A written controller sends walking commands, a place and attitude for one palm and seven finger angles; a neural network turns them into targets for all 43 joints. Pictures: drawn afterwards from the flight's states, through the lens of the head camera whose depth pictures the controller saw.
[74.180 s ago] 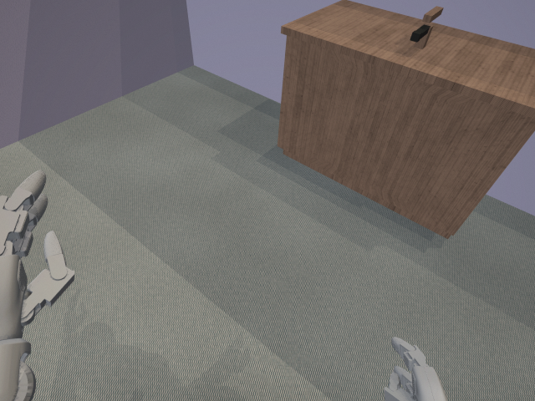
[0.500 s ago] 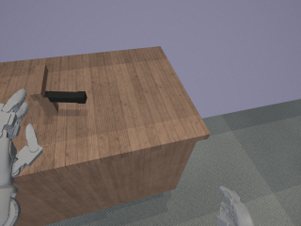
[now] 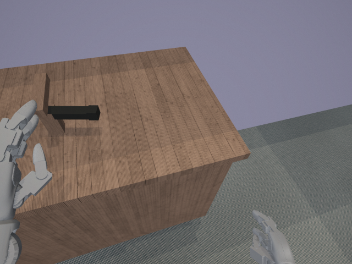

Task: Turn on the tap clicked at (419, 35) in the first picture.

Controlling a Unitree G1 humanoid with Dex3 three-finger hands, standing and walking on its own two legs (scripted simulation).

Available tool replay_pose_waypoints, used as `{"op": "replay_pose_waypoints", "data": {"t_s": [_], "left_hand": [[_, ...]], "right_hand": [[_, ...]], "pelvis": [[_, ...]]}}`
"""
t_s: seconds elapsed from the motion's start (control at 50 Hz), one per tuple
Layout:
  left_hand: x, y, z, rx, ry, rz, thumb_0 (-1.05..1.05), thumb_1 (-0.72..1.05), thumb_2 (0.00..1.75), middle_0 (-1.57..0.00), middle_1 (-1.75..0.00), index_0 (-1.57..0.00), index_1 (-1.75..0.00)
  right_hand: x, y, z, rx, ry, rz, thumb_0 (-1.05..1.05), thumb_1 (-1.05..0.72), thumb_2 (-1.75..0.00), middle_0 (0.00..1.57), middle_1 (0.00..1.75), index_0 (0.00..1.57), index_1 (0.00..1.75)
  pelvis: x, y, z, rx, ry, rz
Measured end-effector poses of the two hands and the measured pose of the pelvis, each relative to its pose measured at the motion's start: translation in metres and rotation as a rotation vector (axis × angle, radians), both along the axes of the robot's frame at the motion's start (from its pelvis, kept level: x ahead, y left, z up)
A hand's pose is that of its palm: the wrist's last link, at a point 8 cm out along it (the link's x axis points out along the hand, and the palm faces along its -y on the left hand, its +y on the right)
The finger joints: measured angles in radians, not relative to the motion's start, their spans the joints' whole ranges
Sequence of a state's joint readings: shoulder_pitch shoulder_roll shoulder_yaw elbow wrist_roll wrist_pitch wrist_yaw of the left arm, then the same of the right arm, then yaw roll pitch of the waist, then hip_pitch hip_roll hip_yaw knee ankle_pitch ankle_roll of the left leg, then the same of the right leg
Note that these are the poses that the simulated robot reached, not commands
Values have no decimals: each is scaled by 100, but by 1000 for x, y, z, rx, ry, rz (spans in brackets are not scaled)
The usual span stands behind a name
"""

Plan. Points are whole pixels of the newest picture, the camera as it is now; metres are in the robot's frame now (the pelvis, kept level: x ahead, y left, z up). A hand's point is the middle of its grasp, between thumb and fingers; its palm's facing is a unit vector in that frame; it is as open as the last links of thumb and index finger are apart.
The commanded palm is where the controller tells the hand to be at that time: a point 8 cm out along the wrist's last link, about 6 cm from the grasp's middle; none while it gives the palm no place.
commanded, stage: come to a stop and stand still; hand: left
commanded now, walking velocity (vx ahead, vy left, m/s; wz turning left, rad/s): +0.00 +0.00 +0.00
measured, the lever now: (93, 112) +0.45 +0.25 +0.06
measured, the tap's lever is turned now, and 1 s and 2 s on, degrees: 75 75 75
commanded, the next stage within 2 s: look again from close up in 0.44 s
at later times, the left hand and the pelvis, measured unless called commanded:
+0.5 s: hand (26, 189) +0.20 +0.25 +0.15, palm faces +0.40 -0.86 -0.32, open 7.5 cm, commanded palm +0.14 +0.28 +0.18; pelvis -0.02 -0.01 +0.01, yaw +1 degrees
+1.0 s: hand (7, 167) +0.22 +0.27 +0.19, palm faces +0.44 -0.78 -0.44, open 7.5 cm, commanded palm +0.13 +0.28 +0.18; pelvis -0.02 -0.01 +0.00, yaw +5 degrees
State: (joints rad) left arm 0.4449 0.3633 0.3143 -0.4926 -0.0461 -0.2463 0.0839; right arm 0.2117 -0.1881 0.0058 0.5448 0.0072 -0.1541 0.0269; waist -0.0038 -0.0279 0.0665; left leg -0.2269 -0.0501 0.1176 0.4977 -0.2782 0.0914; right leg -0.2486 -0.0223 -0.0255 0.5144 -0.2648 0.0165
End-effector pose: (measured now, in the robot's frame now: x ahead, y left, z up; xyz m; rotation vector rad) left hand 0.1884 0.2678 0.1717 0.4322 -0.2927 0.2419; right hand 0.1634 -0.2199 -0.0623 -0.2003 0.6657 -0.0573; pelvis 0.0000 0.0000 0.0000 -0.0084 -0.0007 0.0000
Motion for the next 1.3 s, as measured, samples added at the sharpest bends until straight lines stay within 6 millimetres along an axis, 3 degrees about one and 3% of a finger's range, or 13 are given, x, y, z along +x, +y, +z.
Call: {"op": "replay_pose_waypoints", "data": {"t_s": [0.08,0.18,0.26,0.36,0.48,0.64,0.92,1.0,1.06,1.12,1.2,1.24,1.3], "left_hand": [[-11,14,-4,31,26,22,2,88,90,-21,-30,-21,-30],[-24,41,9,20,-60,150,2,88,90,-21,-30,-21,-30],[-31,33,15,-37,-126,157,2,89,90,-21,-30,-21,-30],[-30,17,4,-72,-83,111,2,89,90,-20,-30,-20,-30],[-29,21,-8,-58,-7,119,2,88,90,-21,-30,-21,-30],[-33,16,10,-21,-63,99,2,89,90,-21,-30,-21,-30],[-32,18,-3,-46,5,119,2,89,90,-21,-30,-21,-30],[-15,35,33,120,-92,135,2,88,90,-21,-30,-21,-30],[-10,45,42,-27,-95,193,2,88,90,-21,-30,-21,-30],[-12,31,24,-127,32,196,2,89,90,-20,-30,-20,-30],[-28,-5,-18,-114,229,167,2,89,90,-20,-30,-20,-30],[-40,-16,-31,-122,243,171,2,89,90,-20,-30,-20,-30],[-55,-18,-30,-117,136,235,2,89,90,-21,-30,-21,-30]], "right_hand": [[-3,9,0,-8,22,5,1,-90,-90,20,30,20,30],[-2,13,3,-30,24,50,1,-90,-90,21,30,20,30],[1,12,7,-36,-4,70,1,-90,-90,21,30,20,30],[0,8,14,-37,-36,53,1,-90,-90,21,30,20,30],[-11,-1,17,-55,-24,26,1,-90,-90,21,30,20,30],[-21,-9,10,-72,23,17,1,-90,-90,20,30,20,30],[-14,-3,8,-51,20,19,1,-90,-90,20,30,20,30],[-11,4,-1,-87,52,138,1,-90,-90,20,30,20,30],[-5,2,-9,-47,64,139,1,-90,-90,21,30,20,30],[4,-3,-12,-1,30,117,1,-90,-90,21,30,21,30],[15,-10,-10,21,-13,116,1,-90,-90,21,30,20,30],[19,-15,-8,9,-24,123,1,-90,-90,21,30,20,30],[23,-23,-7,-20,-25,151,1,-90,-90,21,30,20,30]], "pelvis": [[-2,-1,0,-4,-10,15],[-8,-2,1,-9,-22,22],[-12,-1,2,-12,-32,19],[-16,-1,3,-15,-36,11],[-20,-6,5,-18,-32,10],[-19,-6,6,-19,-32,15],[-18,-6,7,-16,-32,17],[-22,-13,1,-2,-22,83],[-21,-15,0,14,-13,67],[-20,-16,-1,18,-19,61],[-21,-24,-4,19,-19,64],[-23,-33,-6,22,-13,66],[-24,-49,-9,22,-7,75]]}}
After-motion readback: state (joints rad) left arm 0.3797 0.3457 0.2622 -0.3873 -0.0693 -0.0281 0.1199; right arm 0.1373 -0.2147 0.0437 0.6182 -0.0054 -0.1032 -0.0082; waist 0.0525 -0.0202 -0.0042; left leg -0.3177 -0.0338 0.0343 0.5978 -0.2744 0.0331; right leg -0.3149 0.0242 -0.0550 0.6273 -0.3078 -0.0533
